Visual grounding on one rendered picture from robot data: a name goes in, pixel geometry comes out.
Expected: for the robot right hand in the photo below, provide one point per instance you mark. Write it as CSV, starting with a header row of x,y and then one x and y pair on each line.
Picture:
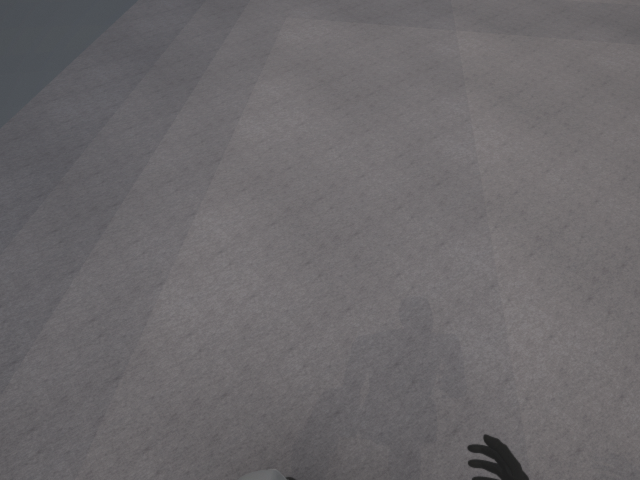
x,y
508,468

